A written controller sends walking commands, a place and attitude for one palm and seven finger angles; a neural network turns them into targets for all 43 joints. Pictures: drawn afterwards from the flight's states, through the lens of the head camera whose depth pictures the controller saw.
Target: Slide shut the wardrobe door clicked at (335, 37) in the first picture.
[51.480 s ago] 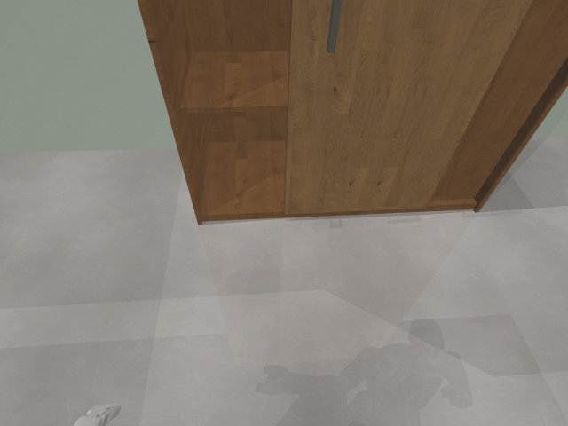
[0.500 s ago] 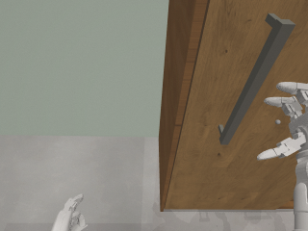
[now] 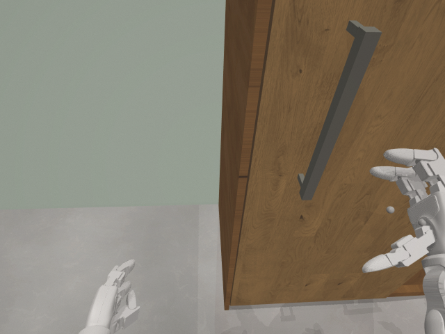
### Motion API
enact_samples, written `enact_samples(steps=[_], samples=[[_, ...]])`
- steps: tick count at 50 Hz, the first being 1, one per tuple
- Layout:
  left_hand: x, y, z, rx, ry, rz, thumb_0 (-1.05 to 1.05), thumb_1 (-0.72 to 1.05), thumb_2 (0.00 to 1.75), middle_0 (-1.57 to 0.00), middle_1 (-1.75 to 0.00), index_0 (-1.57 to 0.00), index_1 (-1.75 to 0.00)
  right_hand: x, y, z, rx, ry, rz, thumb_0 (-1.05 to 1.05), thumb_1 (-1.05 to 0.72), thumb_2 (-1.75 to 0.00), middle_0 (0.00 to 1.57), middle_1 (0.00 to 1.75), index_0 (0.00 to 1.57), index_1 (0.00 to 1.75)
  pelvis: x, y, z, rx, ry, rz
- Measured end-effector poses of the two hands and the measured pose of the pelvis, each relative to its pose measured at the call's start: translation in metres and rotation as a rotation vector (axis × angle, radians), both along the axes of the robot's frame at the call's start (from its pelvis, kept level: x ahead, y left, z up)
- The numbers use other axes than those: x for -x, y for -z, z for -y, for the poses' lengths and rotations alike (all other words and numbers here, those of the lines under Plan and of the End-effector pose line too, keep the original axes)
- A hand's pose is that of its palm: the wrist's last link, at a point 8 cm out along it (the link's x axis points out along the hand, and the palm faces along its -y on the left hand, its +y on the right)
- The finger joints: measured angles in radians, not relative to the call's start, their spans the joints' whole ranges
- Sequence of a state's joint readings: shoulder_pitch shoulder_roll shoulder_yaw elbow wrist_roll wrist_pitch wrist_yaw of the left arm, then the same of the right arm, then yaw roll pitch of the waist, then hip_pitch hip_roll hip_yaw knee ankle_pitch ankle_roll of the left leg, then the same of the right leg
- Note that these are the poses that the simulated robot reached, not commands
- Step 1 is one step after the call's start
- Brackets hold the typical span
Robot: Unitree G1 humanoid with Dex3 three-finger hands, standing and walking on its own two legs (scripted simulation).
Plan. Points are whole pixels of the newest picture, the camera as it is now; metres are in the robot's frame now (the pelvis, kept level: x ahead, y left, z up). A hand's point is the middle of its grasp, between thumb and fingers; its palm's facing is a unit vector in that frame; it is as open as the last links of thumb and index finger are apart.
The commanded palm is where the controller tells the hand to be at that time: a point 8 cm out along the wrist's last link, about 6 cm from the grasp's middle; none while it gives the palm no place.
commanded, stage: slip the hand off the handle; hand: right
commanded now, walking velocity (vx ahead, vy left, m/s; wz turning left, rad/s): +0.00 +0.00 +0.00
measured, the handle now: (325, 126) +0.38 -0.17 +0.22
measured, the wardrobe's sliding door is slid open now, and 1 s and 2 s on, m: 0.00 0.00 0.00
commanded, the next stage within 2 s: draw the hand back to the body in 0.14 s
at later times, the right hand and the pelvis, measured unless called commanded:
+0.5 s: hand (392, 221) +0.23 -0.23 +0.17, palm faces +0.01 +0.99 -0.12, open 14.7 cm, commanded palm +0.19 -0.28 +0.19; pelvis +0.02 +0.00 +0.01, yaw +0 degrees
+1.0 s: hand (412, 216) +0.23 -0.26 +0.18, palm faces +0.42 +0.84 -0.33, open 13.3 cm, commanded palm +0.19 -0.29 +0.20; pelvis +0.04 +0.00 +0.01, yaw +1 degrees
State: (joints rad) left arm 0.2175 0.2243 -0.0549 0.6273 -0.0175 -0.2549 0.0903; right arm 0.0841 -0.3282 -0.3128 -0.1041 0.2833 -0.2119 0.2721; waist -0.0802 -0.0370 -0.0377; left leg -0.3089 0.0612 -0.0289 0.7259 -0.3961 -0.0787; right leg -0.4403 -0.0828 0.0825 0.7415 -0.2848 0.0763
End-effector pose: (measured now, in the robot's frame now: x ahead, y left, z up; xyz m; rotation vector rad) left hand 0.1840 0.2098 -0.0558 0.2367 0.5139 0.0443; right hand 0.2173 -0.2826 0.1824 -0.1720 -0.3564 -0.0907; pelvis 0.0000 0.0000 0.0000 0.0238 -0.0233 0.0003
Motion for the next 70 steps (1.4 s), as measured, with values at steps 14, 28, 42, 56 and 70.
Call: enact_samples(steps=[14,28,42,56,70], samples=[[0.005,0.005,-0.006,-0.009,0.01,0.005,0.01,0.9,0.89,-0.2,-0.3,-0.2,-0.3,0.021,0.001,-0.006,0.016,-0.002,-0.013,-0.02,0.56,-0.19,0.25,1.15,0.25,1.15,-0.001,0.002,-0.003,-0.003,0.01,0.009],[-0.019,-0.016,-0.007,0.043,-0.028,0.134,0.01,0.9,0.89,-0.2,-0.3,-0.2,-0.3,0.013,-0.002,0.005,-0.063,-0.057,-0.256,-0.02,0.55,-0.2,0.25,1.15,0.25,1.15,-0.02,-0.006,-0.003,0.004,-0.002,0.006],[-0.044,-0.031,-0.002,0.018,0.006,0.176,0.01,0.9,0.9,-0.2,-0.3,-0.2,-0.3,0.025,-0.005,0.009,0.059,0.139,-0.228,-0.02,0.46,-0.24,0.25,1.1,0.25,1.1,-0.031,-0.009,-0.005,-0.002,-0.006,0.011],[-0.025,-0.005,-0.002,-0.016,-0.06,-0.045,0.01,0.9,0.89,-0.2,-0.3,-0.2,-0.3,0.015,-0.006,0.016,0.189,0.368,-0.155,-0.01,0.03,-0.45,0.23,0.84,0.23,0.84,-0.042,-0.016,0.006,0.013,-0.036,0.021],[-0.023,-0.007,-0.006,0.003,-0.115,-0.069,0.01,0.9,0.89,-0.2,-0.3,-0.2,-0.3,0.005,-0.018,0.019,0.225,0.366,-0.128,0.0,-0.48,-0.69,0.22,0.55,0.22,0.54,-0.047,-0.02,0.009,0.019,-0.059,0.036]])
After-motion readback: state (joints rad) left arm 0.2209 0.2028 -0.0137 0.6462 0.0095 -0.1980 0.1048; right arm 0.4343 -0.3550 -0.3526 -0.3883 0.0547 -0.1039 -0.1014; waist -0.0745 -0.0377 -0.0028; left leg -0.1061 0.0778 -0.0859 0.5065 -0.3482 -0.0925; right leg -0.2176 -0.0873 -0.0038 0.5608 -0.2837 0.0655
